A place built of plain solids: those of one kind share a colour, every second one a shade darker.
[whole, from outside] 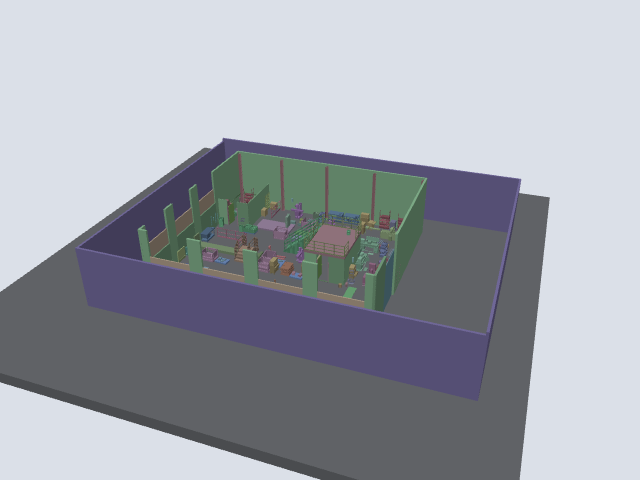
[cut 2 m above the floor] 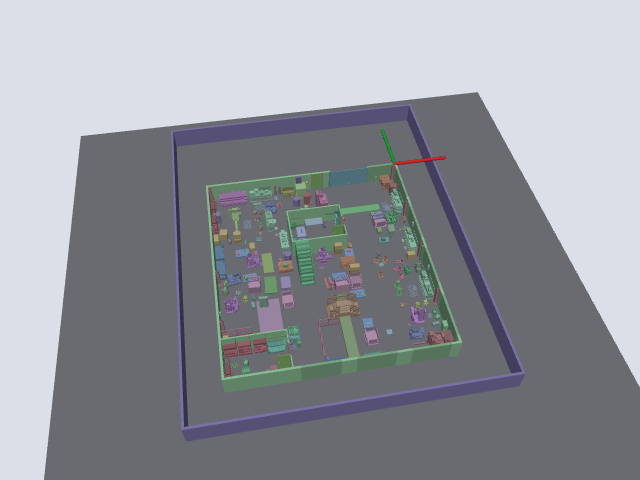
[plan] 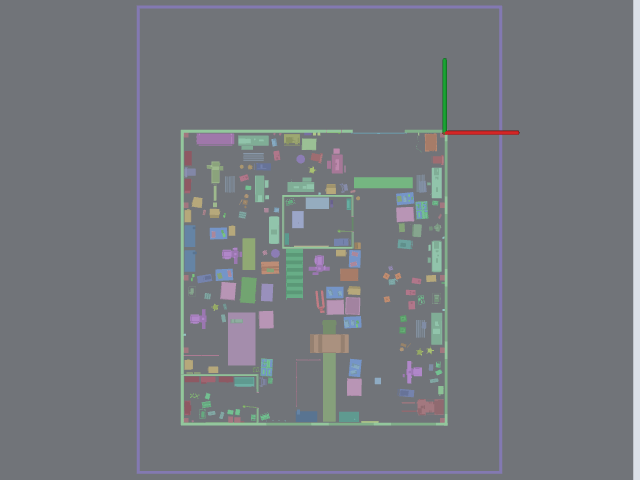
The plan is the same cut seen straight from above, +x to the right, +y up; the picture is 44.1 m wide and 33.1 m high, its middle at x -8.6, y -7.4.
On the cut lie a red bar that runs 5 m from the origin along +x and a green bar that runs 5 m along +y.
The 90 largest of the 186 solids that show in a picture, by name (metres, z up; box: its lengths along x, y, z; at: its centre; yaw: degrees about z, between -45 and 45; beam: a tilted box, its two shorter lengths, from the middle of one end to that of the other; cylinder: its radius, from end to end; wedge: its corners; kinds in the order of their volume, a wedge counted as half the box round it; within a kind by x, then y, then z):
{
 "yard_bound_1": {"box": [0.2, 32.29, 5.99], "at": [-21.13, -7.38, 2.94]},
 "yard_bound_2": {"box": [25.2, 0.2, 5.69], "at": [-8.63, -23.43, 2.79]},
 "yard_bound_3": {"box": [25.2, 0.2, 5.99], "at": [-8.63, 8.66, 2.94]},
 "yard_bound_4": {"box": [0.2, 32.29, 5.69], "at": [3.87, -7.38, 2.79]},
 "wall_1": {"box": [0.2, 3.5, 6.05], "at": [-18.1, -18.45, 2.98]},
 "wall_2": {"box": [0.2, 16.9, 6.05], "at": [-18.1, -8.25, 2.98]},
 "wall_3": {"box": [5.3, 0.2, 6.05], "at": [-15.55, -20.1, 2.98]},
 "wall_4": {"box": [5.1, 0.06, 2.75], "at": [-15.45, -16.73, 1.32]},
 "wall_5": {"box": [5.1, 0.06, 2.87], "at": [-15.45, -16.67, 1.39]},
 "wall_6": {"box": [0.61, 0.2, 6.05], "at": [-12.6, -20.1, 2.98]},
 "wall_7": {"box": [11.86, 0.2, 6.05], "at": [-12.28, 0.1, 2.98]},
 "wall_8": {"box": [0.06, 3.72, 2.87], "at": [-11.18, -6.15, 1.39]},
 "wall_9": {"box": [0.06, 3.6, 2.75], "at": [-11.12, -6.15, 1.32]},
 "wall_10": {"box": [3.11, 0.2, 2.65], "at": [-10.75, -20.1, 1.27]},
 "wall_11": {"box": [4.8, 0.06, 2.87], "at": [-8.75, -7.98, 1.39]},
 "wall_12": {"box": [4.8, 0.06, 2.75], "at": [-8.75, -7.92, 1.32]},
 "wall_13": {"box": [4.8, 0.06, 2.75], "at": [-8.75, -4.38, 1.32]},
 "wall_14": {"box": [4.8, 0.06, 2.87], "at": [-8.75, -4.32, 1.39]},
 "wall_15": {"box": [1.21, 0.2, 6.05], "at": [-8.6, -20.1, 2.98]},
 "wall_16": {"box": [3.11, 0.2, 2.65], "at": [-6.45, -20.1, 1.27]},
 "wall_17": {"box": [0.06, 1.47, 2.87], "at": [-6.32, -5.02, 1.39]},
 "wall_18": {"box": [1.21, 0.2, 6.05], "at": [-4.3, -20.1, 2.98]},
 "wall_19": {"box": [3.11, 0.2, 2.65], "at": [-2.15, -20.1, 1.27]},
 "wall_20": {"box": [2.96, 0.2, 6.05], "at": [-1.27, 0.1, 2.98]},
 "wall_21": {"box": [0.81, 0.2, 6.05], "at": [-0.2, -20.1, 2.98]},
 "wall_22": {"box": [0.2, 0.81, 6.05], "at": [0.1, -19.8, 2.98]},
 "wall_23": {"box": [0.2, 3.81, 2.65], "at": [0.1, -17.5, 1.27]},
 "wall_24": {"box": [0.2, 1.21, 6.05], "at": [0.1, -15.0, 2.98]},
 "wall_25": {"box": [0.2, 3.81, 2.65], "at": [0.1, -12.5, 1.27]},
 "wall_26": {"box": [0.2, 1.21, 6.05], "at": [0.1, -10.0, 2.98]},
 "wall_27": {"box": [0.2, 3.81, 2.65], "at": [0.1, -7.5, 1.27]},
 "wall_28": {"box": [0.2, 1.21, 6.05], "at": [0.1, -5.0, 2.98]},
 "wall_29": {"box": [0.2, 3.81, 2.65], "at": [0.1, -2.5, 1.27]},
 "wall_30": {"box": [0.2, 0.81, 6.05], "at": [0.1, -0.2, 2.98]},
 "stair_1": {"box": [1.18, 0.28, 0.89], "at": [-10.36, -10.48, 0.4]},
 "stair_2": {"box": [1.18, 0.28, 1.1], "at": [-10.36, -10.22, 0.5]},
 "stair_3": {"box": [1.18, 0.28, 1.31], "at": [-10.36, -9.96, 0.6]},
 "stair_4": {"box": [1.18, 0.28, 1.52], "at": [-10.36, -9.71, 0.71]},
 "stair_5": {"box": [1.18, 0.28, 1.73], "at": [-10.36, -9.45, 0.81]},
 "stair_6": {"box": [1.18, 0.28, 1.94], "at": [-10.36, -9.19, 0.92]},
 "stair_7": {"box": [1.18, 0.28, 2.15], "at": [-10.36, -8.93, 1.02]},
 "stair_8": {"box": [1.18, 0.28, 2.36], "at": [-10.36, -8.68, 1.13]},
 "stair_9": {"box": [1.18, 0.28, 2.57], "at": [-10.36, -8.42, 1.24]},
 "stair_10": {"box": [1.18, 0.28, 2.78], "at": [-10.36, -8.16, 1.34]},
 "raised_floor_deck_1": {"box": [4.98, 3.78, 0.24], "at": [-8.75, -6.15, 2.82]},
 "window_pane_1": {"box": [3.1, 0.1, 1.51], "at": [-10.75, -20.15, 3.34]},
 "window_pane_2": {"box": [3.1, 0.1, 1.51], "at": [-6.45, -20.15, 3.34]},
 "window_pane_3": {"box": [3.1, 0.1, 1.51], "at": [-2.15, -20.15, 3.34]},
 "window_pane_4": {"box": [0.1, 3.8, 0.91], "at": [0.15, -17.5, 3.04]},
 "window_pane_5": {"box": [0.1, 3.8, 0.91], "at": [0.15, -12.5, 3.04]},
 "window_pane_6": {"box": [0.1, 3.8, 0.91], "at": [0.15, -7.5, 3.04]},
 "window_pane_7": {"box": [0.1, 3.8, 0.91], "at": [0.15, -2.5, 3.04]},
 "stillage_1": {"box": [1.0, 1.2, 0.22], "at": [-14.93, -10.93, 0.06], "yaw": -4.8},
 "stillage_2": {"box": [0.88, 1.08, 0.43], "at": [-12.31, -12.9, 0.16], "yaw": 1.4},
 "stillage_3": {"box": [1.2, 1.0, 0.22], "at": [-7.55, -12.04, 0.06], "yaw": 1.3},
 "stillage_4": {"box": [0.88, 1.08, 0.43], "at": [-6.34, -11.95, 0.16], "yaw": -2.1},
 "stillage_5": {"box": [0.88, 1.08, 0.42], "at": [-6.23, -17.55, 0.16], "yaw": -0.5},
 "stillage_6": {"box": [1.2, 1.0, 0.22], "at": [-2.72, -5.64, 0.06], "yaw": 2.9},
 "floor_pipes_1": {"box": [0.88, 4.75, 0.34], "at": [-7.95, -17.55, 0.12]},
 "floor_pipes_2": {"box": [0.88, 1.0, 0.34], "at": [-7.95, -13.42, 0.12]},
 "raised_slab_1": {"box": [1.9, 3.65, 0.22], "at": [-14.0, -14.22, 0.06]},
 "stile_1": {"box": [0.3, 1.3, 0.59], "at": [-8.58, -14.55, 0.24]},
 "stile_2": {"box": [1.0, 1.3, 0.77], "at": [-7.95, -14.55, 0.34]},
 "stile_3": {"box": [0.3, 1.3, 0.59], "at": [-7.32, -14.55, 0.24]},
 "centre_lathe_1": {"box": [1.98, 0.59, 0.21], "at": [-13.19, -0.55, 0.73]},
 "centre_lathe_2": {"box": [0.71, 1.85, 0.27], "at": [-11.76, -6.72, 0.79]},
 "centre_lathe_3": {"box": [0.59, 1.98, 0.24], "at": [-0.55, -8.54, 0.75]},
 "centre_lathe_4": {"box": [0.59, 1.98, 0.22], "at": [-0.55, -3.47, 0.69]},
 "centre_lathe_5": {"box": [0.35, 2.18, 0.35], "at": [-0.54, -13.51, 0.7]},
 "band_saw_1": {"box": [0.57, 1.5, 0.75], "at": [-15.81, -2.73, 0.33]},
 "band_saw_2": {"box": [0.47, 1.38, 0.79], "at": [-15.8, -2.73, 0.35]},
 "card_cage_1": {"box": [0.95, 0.76, 1.45], "at": [-9.35, -0.8, 0.68], "yaw": -1.0},
 "surface_grinder_1": {"box": [0.28, 0.56, 1.76], "at": [-7.98, -2.21, 0.83]},
 "surface_grinder_2": {"box": [0.76, 1.29, 0.6], "at": [-7.41, -2.16, 0.44]},
 "forklift_1": {"box": [0.53, 0.91, 0.68], "at": [-1.61, -18.91, 0.77]},
 "forklift_2": {"box": [0.63, 0.91, 0.93], "at": [-0.4, -18.92, 0.56]},
 "sectional_door_1": {"box": [3.68, 0.042, 4.62], "at": [-4.55, -0.01, 2.26]},
 "wheelie_bin_1": {"box": [0.62, 0.51, 1.12], "at": [-8.9, -1.7, 0.51], "yaw": -10.5},
 "wheelie_bin_2": {"box": [0.62, 0.51, 1.12], "at": [-0.52, -1.88, 0.51]},
 "pallet_stack_1": {"box": [0.74, 1.12, 0.86], "at": [-0.95, -0.67, 0.38]},
 "roll_cab_1": {"box": [0.46, 0.85, 0.77], "at": [-17.71, -5.76, 0.49]},
 "roll_cab_2": {"box": [0.85, 0.46, 0.78], "at": [-6.23, -10.95, 0.5], "yaw": -3.1},
 "drum_1": {"cylinder": 0.3, "from": [-11.68, -8.32, 0.0], "to": [-11.68, -8.32, 0.87]},
 "drum_2": {"cylinder": 0.3, "from": [-9.93, -1.82, 0.0], "to": [-9.93, -1.82, 0.87]},
 "parts_trays_1": {"box": [0.8, 1.2, 0.44], "at": [-12.25, -11.02, 0.17], "yaw": -2.7},
 "spill_kit_1": {"box": [0.62, 0.51, 1.12], "at": [-17.48, -2.73, 0.51]},
 "plate_stack_1": {"box": [0.99, 1.7, 0.2], "at": [-13.54, -10.86, 0.05], "yaw": -2.6},
 "bar_rack_1": {"box": [2.6, 0.72, 0.16], "at": [-15.81, -0.42, 0.9]},
 "packing_desk_1": {"box": [1.39, 0.7, 0.29], "at": [-6.61, -19.6, 0.77]},
 "swarf_bin_1": {"box": [0.54, 0.85, 0.52], "at": [-1.87, -6.76, 0.37], "yaw": -3.6}
}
